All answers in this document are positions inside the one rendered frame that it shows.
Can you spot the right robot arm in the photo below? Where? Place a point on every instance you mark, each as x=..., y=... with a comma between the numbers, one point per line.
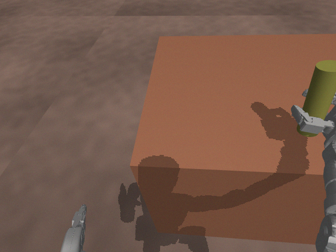
x=326, y=238

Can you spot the left robot hand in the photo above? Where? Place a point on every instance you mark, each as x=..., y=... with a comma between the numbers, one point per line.
x=74, y=237

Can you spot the can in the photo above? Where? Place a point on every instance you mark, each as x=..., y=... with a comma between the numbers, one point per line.
x=321, y=92

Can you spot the right robot hand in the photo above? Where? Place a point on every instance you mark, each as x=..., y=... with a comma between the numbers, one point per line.
x=313, y=124

